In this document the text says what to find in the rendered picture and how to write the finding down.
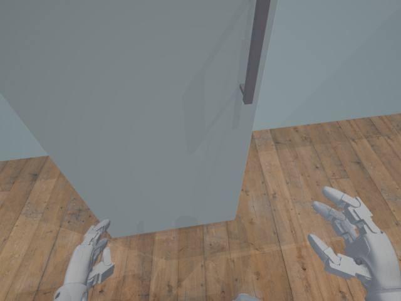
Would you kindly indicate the left robot hand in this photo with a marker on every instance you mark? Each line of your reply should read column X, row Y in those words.
column 85, row 256

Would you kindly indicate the fridge door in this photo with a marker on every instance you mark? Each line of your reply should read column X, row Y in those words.
column 137, row 102

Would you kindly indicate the handle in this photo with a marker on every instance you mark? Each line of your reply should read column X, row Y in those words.
column 257, row 38

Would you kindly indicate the right robot hand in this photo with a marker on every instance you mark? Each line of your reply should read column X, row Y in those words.
column 380, row 269

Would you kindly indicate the robot left forearm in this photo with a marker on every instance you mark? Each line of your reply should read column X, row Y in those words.
column 72, row 292

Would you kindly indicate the robot right forearm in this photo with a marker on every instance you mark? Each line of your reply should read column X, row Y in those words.
column 384, row 295

